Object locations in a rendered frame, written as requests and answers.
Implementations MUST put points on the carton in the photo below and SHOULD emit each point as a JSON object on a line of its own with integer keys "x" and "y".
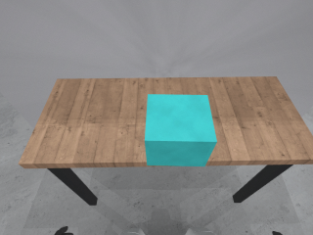
{"x": 179, "y": 130}

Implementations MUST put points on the table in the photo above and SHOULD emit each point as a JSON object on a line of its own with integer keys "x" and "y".
{"x": 101, "y": 122}

